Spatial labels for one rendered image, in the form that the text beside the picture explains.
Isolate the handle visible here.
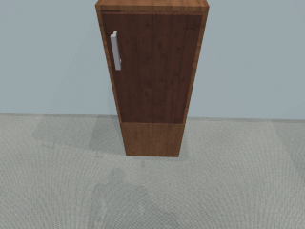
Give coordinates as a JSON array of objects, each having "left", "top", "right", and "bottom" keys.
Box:
[{"left": 111, "top": 31, "right": 122, "bottom": 71}]

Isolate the cupboard door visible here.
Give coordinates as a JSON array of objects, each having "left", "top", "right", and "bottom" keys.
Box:
[{"left": 101, "top": 11, "right": 203, "bottom": 124}]

